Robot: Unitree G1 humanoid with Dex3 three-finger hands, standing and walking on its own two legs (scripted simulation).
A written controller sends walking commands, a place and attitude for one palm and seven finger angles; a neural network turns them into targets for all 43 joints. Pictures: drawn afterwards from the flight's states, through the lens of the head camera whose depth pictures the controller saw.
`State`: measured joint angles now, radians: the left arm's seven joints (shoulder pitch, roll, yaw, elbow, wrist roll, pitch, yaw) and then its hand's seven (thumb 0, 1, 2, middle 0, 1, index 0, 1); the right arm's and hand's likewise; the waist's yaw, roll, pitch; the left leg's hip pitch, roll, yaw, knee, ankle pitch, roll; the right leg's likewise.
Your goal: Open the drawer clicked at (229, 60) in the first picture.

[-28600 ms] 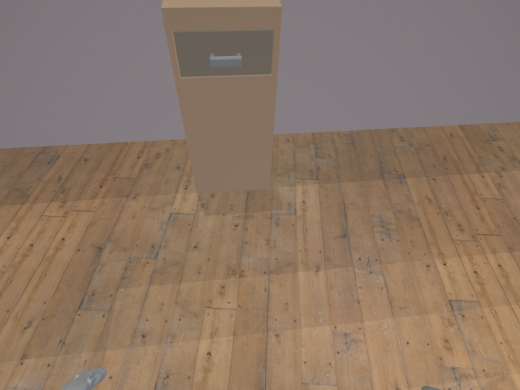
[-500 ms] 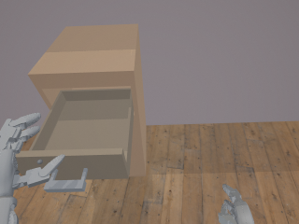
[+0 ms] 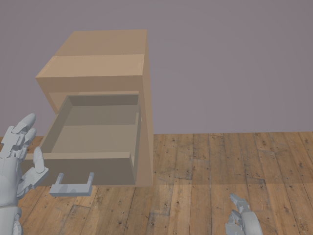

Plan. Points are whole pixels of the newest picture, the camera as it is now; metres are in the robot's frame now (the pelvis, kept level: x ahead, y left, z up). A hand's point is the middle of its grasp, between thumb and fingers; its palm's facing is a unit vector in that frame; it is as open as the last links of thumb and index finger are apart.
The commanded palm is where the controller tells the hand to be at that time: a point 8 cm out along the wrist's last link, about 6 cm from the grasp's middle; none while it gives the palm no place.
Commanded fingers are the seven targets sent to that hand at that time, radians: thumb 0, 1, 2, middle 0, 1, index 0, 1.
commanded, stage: step back with the hand held close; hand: left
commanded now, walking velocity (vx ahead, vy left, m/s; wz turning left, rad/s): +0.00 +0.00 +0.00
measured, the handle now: (73, 183) +0.25 +0.29 -0.04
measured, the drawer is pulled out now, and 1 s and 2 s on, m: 0.30 0.30 0.30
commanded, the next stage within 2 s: stop stepping back and stand still in 1.36 s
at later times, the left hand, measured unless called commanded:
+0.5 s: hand (21, 189) +0.14 +0.27 +0.15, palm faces +0.34 -0.79 -0.51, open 7.4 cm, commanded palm +0.08 +0.31 +0.17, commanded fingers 0.00 0.90 0.90 -0.20 -0.30 -0.20 -0.30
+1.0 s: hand out of the picture +0.08 +0.27 +0.15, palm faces +0.40 -0.77 -0.49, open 7.4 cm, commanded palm +0.02 +0.30 +0.17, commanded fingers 0.00 0.90 0.90 -0.20 -0.30 -0.20 -0.30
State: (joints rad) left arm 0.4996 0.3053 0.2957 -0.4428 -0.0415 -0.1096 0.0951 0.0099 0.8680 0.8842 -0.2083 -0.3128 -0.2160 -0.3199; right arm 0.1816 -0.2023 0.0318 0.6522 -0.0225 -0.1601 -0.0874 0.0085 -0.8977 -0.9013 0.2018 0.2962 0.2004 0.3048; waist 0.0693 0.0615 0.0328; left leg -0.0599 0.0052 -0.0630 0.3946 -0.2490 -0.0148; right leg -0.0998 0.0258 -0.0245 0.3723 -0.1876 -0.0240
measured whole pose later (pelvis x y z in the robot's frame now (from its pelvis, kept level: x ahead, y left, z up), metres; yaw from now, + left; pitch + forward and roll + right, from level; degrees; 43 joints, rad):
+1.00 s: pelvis -0.10 +0.02 -0.02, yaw +2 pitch +4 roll -2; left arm 0.62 0.41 0.43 -0.62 -0.02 -0.23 0.14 0.01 0.89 0.89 -0.21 -0.30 -0.21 -0.30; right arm 0.21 -0.21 0.01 0.57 -0.01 -0.09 -0.07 0.01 -0.90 -0.90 0.20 0.30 0.20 0.30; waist 0.00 -0.01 -0.02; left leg -0.51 0.00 -0.08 0.61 -0.16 0.00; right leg -0.34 0.08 0.03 0.58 -0.32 -0.02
